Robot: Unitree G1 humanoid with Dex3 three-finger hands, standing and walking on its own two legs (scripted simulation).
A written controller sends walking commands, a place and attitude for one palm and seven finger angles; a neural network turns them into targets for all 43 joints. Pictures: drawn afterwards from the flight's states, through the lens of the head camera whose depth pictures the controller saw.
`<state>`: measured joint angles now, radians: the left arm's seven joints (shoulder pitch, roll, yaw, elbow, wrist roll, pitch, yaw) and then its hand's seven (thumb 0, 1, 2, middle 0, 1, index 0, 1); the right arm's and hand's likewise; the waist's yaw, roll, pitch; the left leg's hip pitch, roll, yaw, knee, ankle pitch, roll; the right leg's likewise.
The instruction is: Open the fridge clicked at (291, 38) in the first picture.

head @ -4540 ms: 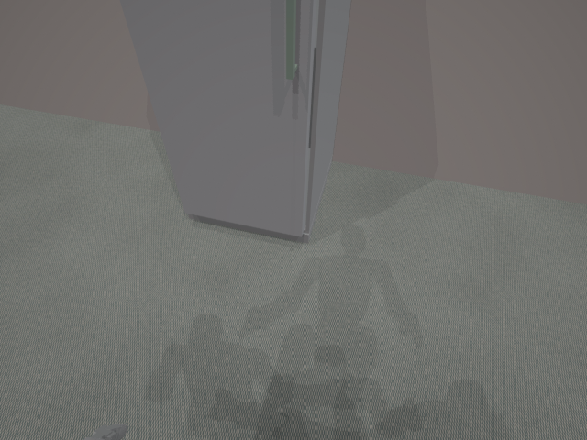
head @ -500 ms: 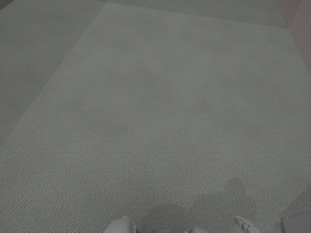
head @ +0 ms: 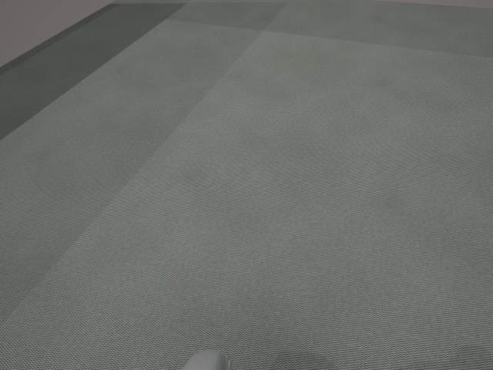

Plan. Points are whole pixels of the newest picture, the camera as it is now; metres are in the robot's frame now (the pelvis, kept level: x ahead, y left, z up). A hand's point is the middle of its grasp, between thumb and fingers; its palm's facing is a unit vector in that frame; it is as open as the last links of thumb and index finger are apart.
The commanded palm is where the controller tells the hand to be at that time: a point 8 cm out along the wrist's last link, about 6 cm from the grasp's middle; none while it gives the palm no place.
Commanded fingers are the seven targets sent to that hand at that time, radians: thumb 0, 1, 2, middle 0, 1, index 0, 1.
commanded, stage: walk to a spot facing it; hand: right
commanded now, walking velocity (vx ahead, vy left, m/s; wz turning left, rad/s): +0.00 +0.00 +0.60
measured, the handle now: out of the picture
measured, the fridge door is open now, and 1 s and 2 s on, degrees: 0 0 0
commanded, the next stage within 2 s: turn to face it in 1.44 s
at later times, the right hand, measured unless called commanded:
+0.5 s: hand out of the picture +0.15 -0.10 -0.15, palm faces -0.28 +0.92 -0.28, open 7.4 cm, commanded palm none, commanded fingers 0.00 -0.90 -0.90 0.20 0.30 0.20 0.30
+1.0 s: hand out of the picture +0.16 -0.15 -0.18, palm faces -0.48 +0.86 -0.16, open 7.4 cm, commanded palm none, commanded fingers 0.00 -0.90 -0.90 0.20 0.30 0.20 0.30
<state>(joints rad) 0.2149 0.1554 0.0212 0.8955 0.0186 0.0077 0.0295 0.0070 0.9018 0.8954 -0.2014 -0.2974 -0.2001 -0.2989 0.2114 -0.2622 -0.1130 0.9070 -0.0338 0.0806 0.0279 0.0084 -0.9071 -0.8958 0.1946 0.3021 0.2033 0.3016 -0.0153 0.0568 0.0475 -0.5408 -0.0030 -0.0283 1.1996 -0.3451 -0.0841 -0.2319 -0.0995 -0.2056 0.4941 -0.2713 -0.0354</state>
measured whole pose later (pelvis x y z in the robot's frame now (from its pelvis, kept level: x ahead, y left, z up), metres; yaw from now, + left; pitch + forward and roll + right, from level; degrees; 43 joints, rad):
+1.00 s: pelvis +0.03 +0.01 +0.00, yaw +35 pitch +0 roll +3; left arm 0.23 0.19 0.02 0.89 0.02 -0.01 0.02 0.01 0.90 0.90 -0.20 -0.30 -0.20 -0.30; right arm 0.31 -0.25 -0.10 0.99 -0.03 0.07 0.04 0.01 -0.91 -0.90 0.20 0.30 0.20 0.30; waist -0.03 0.04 0.01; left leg -0.47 -0.04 -0.02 1.02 -0.38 -0.03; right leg -0.17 -0.06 -0.14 0.48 -0.31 -0.04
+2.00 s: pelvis +0.14 +0.10 -0.01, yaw +47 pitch +1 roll +2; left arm 0.24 0.15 0.03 0.97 0.02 0.02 0.01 0.01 0.92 0.90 -0.20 -0.30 -0.20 -0.30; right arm 0.19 -0.21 -0.07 0.98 -0.02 0.05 -0.02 0.01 -0.91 -0.90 0.20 0.30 0.20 0.30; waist 0.01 0.02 0.06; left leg -0.42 0.04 0.04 1.04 -0.47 -0.05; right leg -0.33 -0.02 -0.03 0.54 -0.23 -0.04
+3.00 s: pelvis +0.10 +0.07 +0.00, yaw +11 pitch +1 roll +1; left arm 0.17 0.21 0.04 0.90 0.01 0.03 -0.01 0.01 0.90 0.90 -0.20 -0.30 -0.20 -0.30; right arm 0.16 -0.28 -0.08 0.90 -0.02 0.06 -0.01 0.01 -0.91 -0.90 0.19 0.30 0.20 0.30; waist 0.00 0.03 0.08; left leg -0.52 0.11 0.01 1.13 -0.37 -0.11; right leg -0.27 0.03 0.00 0.48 -0.23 -0.06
